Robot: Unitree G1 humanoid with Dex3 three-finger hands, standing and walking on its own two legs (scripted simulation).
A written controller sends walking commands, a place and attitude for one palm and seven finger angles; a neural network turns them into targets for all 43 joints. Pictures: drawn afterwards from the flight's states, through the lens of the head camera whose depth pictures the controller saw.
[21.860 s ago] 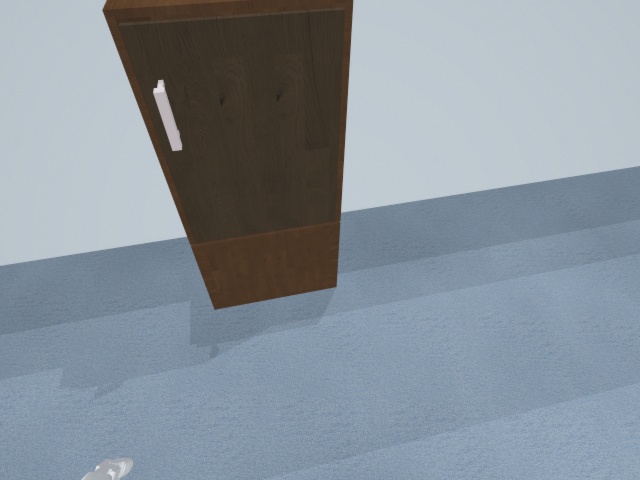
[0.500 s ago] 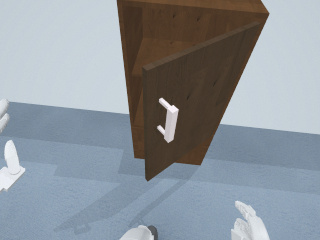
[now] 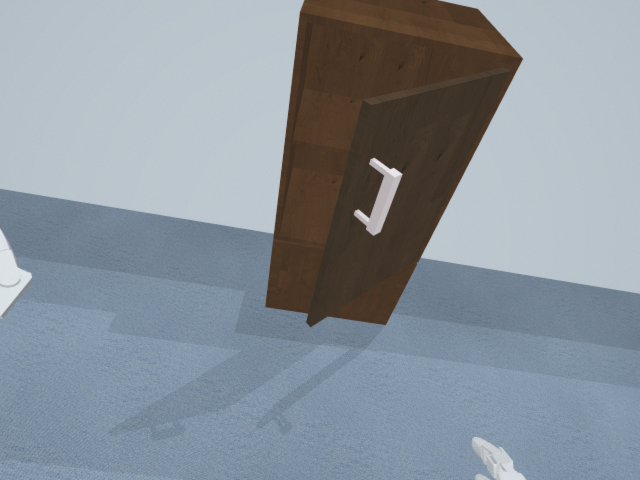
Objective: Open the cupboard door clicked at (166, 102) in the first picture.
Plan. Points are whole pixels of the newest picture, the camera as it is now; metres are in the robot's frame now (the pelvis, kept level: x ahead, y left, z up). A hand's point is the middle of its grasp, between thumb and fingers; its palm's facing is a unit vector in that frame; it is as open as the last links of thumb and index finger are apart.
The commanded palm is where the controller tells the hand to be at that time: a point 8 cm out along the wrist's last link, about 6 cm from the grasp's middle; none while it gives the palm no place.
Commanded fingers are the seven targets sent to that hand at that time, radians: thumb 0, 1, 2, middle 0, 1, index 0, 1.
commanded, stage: stop stepping back and stand still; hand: left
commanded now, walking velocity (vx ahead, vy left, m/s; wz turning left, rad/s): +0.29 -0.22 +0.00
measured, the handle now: (375, 197) +0.57 -0.04 +0.07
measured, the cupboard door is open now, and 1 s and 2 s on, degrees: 44 44 44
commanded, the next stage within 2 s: let the arm hang, fingers relaxed in 0.56 s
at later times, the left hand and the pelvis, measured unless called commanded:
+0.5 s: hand out of the picture +0.15 +0.29 +0.18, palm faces +0.38 -0.79 -0.48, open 7.4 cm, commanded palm +0.11 +0.32 +0.20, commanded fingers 0.00 0.90 0.90 -0.20 -0.30 -0.20 -0.30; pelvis -0.06 +0.03 +0.01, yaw -5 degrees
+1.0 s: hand out of the picture +0.04 +0.20 -0.15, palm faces +0.02 -0.97 -0.23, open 6.9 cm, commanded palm none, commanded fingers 0.00 0.90 0.90 -0.20 -0.30 -0.20 -0.30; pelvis -0.04 +0.02 +0.00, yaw +0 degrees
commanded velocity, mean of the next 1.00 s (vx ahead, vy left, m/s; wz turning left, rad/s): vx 0.08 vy -0.05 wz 0.00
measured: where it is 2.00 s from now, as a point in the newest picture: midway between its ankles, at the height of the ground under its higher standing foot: outside the picture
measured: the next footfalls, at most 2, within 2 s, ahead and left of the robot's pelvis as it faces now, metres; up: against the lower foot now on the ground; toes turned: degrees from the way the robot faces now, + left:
right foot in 0.44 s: -0.09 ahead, -0.04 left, -0.01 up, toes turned -10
left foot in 0.68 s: +0.08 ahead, +0.17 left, -0.01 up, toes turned -2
